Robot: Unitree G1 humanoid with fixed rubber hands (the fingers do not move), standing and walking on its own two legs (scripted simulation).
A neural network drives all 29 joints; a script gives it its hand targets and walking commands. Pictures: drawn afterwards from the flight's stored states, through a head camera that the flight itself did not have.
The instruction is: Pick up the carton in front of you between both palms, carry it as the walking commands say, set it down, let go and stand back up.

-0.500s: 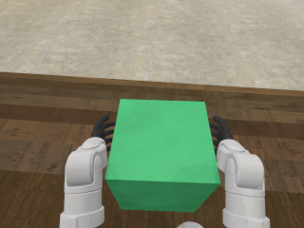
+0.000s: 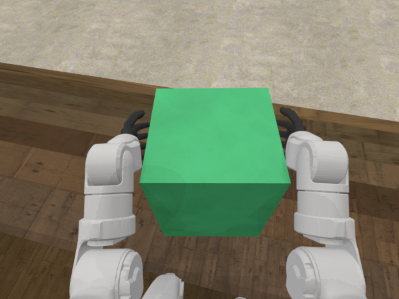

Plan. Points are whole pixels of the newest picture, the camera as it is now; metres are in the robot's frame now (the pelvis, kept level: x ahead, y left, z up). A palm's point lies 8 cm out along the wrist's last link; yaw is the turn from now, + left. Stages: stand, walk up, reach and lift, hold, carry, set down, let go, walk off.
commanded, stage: carry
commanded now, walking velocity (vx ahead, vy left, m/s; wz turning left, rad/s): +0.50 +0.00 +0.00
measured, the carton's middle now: (211, 168) +0.36 +0.02 +0.02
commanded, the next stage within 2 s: none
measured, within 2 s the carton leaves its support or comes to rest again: neither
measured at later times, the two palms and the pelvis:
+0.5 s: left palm (169, 69) +0.74 +0.16 -0.04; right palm (267, 80) +0.70 -0.13 -0.03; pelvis +0.36 +0.07 -0.17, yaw -3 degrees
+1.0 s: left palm (162, 59) +1.04 +0.26 -0.22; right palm (228, 53) +1.07 -0.03 -0.21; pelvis +0.71 +0.07 -0.32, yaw +0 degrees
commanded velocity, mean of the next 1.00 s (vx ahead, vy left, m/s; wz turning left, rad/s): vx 0.50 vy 0.00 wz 0.00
